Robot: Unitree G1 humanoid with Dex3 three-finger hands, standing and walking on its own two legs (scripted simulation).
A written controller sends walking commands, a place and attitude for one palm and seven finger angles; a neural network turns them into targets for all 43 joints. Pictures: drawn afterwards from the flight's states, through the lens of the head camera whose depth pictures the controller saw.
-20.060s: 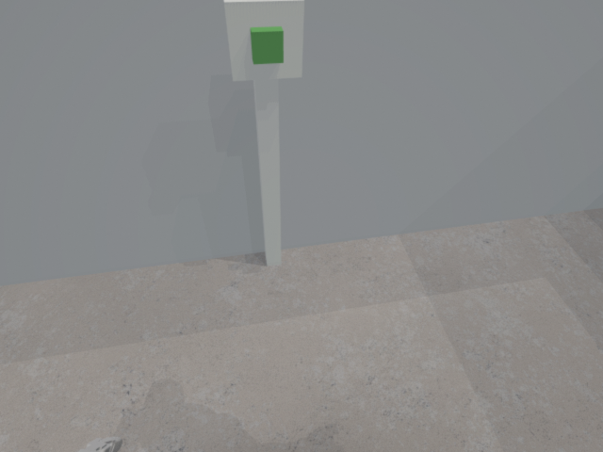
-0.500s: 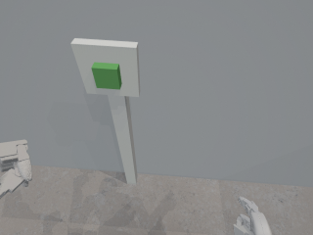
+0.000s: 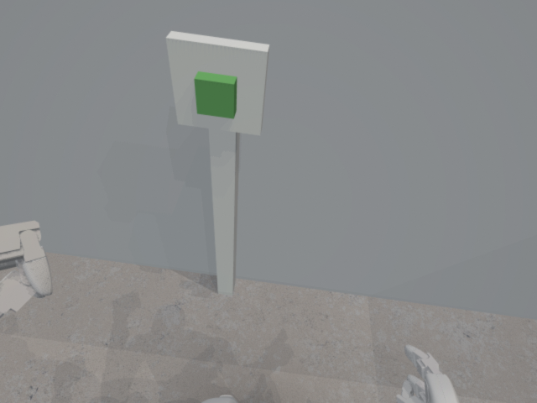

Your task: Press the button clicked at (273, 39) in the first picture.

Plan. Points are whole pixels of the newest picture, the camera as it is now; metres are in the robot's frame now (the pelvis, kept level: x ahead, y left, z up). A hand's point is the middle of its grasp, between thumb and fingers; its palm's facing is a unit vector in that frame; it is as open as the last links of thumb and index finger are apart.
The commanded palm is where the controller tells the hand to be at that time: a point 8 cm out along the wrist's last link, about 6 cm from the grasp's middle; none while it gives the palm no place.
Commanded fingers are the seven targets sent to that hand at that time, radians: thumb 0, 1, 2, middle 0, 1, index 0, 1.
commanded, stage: step back with the hand held close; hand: left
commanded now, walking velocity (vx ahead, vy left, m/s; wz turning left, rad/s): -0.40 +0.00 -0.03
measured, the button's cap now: (216, 94) +0.59 +0.13 +0.15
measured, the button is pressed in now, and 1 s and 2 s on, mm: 0 0 0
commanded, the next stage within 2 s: stop stepping back and stand still in 0.24 s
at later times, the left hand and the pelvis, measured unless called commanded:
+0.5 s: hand out of the picture +0.06 +0.23 +0.21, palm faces +0.31 -0.86 -0.41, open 3.1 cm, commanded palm +0.03 +0.27 +0.19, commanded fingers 0.00 0.90 0.90 -1.30 -1.50 -1.30 -1.50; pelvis -0.12 +0.01 -0.01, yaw -6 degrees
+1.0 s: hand out of the picture +0.00 +0.28 +0.19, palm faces +0.36 -0.82 -0.45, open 3.1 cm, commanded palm -0.08 +0.32 +0.19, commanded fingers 0.00 0.90 0.90 -1.30 -1.50 -1.30 -1.50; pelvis -0.22 +0.05 +0.01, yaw -4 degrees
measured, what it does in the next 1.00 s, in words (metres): walks backwards: right foot, then left foot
